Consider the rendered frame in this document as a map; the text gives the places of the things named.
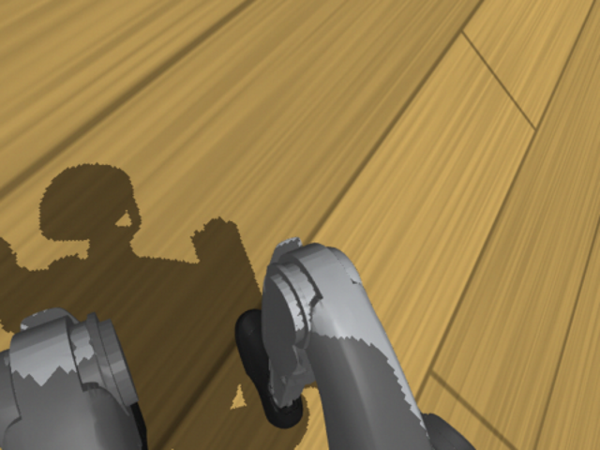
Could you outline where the left robot foot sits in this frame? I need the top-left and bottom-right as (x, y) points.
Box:
(130, 402), (148, 450)

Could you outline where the right robot foot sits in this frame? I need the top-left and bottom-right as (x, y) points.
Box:
(234, 309), (303, 428)

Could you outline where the right robot hand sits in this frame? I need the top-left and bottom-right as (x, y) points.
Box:
(418, 408), (476, 450)

